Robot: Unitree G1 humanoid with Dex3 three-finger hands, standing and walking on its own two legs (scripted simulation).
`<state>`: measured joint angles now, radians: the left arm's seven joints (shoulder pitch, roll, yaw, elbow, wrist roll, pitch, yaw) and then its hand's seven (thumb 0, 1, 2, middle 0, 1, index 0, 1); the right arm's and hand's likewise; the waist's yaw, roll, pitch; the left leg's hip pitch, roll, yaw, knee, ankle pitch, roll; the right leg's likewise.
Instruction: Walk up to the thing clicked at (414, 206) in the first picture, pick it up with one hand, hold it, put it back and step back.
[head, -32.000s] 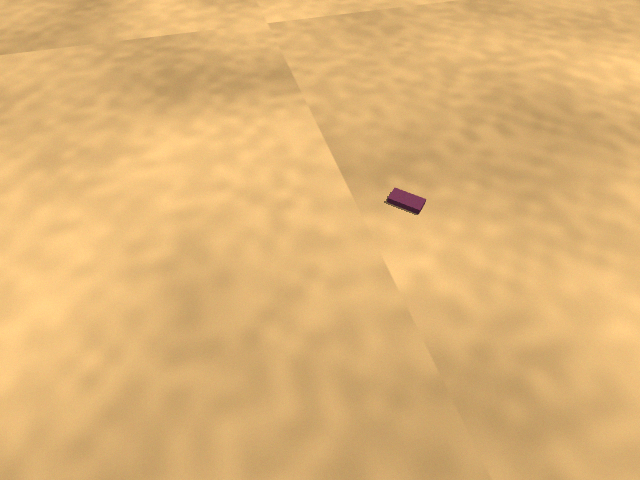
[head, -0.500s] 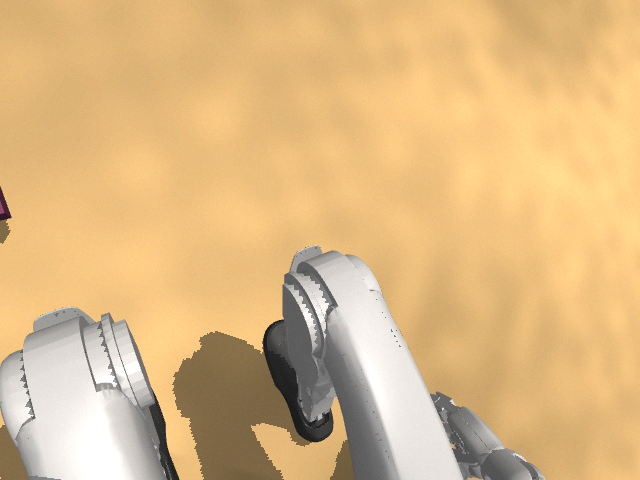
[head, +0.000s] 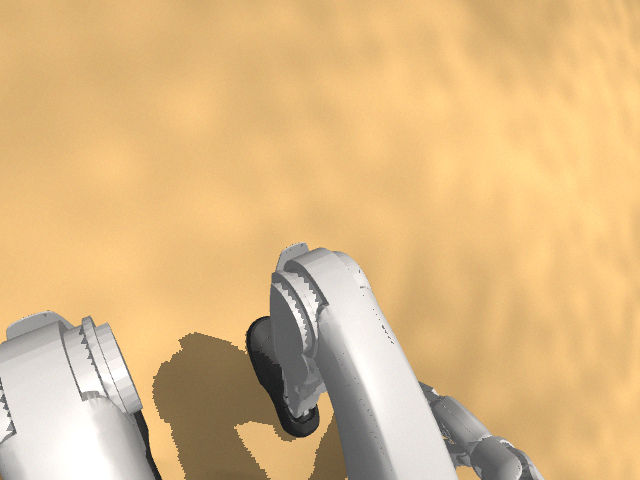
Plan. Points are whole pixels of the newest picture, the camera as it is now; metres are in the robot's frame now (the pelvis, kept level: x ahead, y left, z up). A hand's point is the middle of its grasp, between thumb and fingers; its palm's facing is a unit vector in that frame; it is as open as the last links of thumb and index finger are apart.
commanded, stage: rest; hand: left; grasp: from above
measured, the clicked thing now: out of the picture +0.44 +0.35 -0.28
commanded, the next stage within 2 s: open in 0.22 s
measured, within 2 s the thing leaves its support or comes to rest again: rests again in 0.02 s
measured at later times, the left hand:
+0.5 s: hand out of the picture +0.43 +0.34 -0.26, palm faces -0.45 -0.16 -0.88, open 10.6 cm
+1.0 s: hand out of the picture +0.44 +0.34 -0.25, palm faces -0.44 -0.16 -0.88, open 13.6 cm
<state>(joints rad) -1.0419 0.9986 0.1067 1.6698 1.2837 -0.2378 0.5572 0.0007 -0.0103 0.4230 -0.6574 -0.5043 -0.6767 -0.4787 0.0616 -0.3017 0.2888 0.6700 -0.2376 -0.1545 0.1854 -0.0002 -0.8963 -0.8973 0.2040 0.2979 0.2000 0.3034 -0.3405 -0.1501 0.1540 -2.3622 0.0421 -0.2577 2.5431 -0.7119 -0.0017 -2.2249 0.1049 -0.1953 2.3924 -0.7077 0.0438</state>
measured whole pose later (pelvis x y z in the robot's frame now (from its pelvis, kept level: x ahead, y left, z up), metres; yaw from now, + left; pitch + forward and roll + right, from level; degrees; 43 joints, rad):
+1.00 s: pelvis -0.01 +0.00 +0.00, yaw -1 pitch +26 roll -15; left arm -1.07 1.07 0.06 1.70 1.25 -0.26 0.56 0.00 -0.41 0.89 -0.13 -0.99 -0.16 -0.96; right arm 0.06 -0.33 0.36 0.62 -0.25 -0.18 0.20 0.00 -0.89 -0.90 0.20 0.30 0.20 0.30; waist -0.36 -0.17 0.19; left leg -2.34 0.05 -0.28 2.54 -0.70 0.00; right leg -2.20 0.12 -0.22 2.37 -0.68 0.05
